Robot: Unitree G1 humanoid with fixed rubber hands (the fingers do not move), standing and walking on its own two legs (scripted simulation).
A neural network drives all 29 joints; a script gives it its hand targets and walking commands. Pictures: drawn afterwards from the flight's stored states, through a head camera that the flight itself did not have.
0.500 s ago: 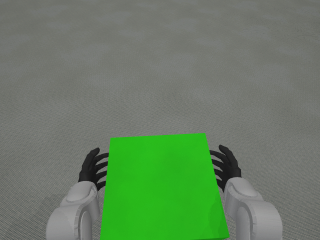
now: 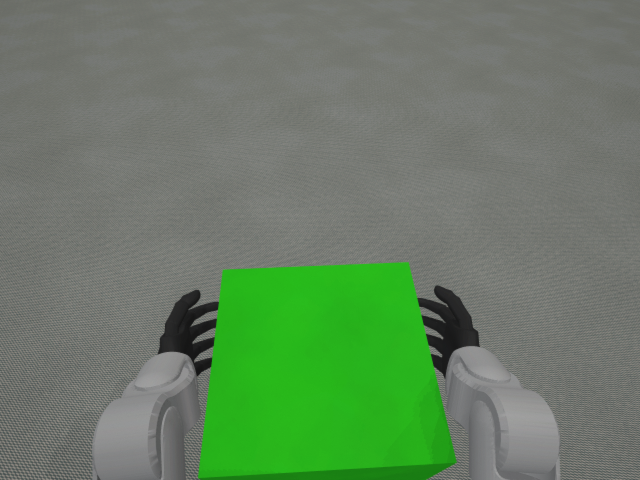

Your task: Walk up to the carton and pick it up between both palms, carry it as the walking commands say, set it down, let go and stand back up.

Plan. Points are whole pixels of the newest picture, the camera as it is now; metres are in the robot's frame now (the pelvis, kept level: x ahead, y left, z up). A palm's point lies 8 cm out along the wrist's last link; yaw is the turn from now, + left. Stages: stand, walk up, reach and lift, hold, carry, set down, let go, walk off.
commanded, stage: carry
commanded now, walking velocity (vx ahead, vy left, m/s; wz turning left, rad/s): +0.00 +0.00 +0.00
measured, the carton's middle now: (320, 391) +0.23 +0.01 +0.01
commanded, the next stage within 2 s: none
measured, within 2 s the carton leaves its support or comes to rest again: neither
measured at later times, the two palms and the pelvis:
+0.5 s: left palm (224, 279) +0.34 +0.13 +0.08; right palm (452, 278) +0.35 -0.17 +0.08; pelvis +0.12 -0.02 -0.01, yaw +3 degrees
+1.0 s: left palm (222, 272) +0.36 +0.14 +0.07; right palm (442, 270) +0.37 -0.16 +0.07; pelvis +0.12 -0.02 -0.01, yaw +2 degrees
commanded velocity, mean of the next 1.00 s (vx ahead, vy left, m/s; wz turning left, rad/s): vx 0.00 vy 0.00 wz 0.00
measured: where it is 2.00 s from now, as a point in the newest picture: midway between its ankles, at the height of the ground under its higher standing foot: outside the picture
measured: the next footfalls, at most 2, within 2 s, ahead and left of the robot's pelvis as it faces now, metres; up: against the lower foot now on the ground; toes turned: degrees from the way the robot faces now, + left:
right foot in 0.40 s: +0.15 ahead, -0.14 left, +0.00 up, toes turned +13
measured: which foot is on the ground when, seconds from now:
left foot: down 0.00-1.00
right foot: down 0.00-0.26, up 0.28-0.38, down 0.40-1.00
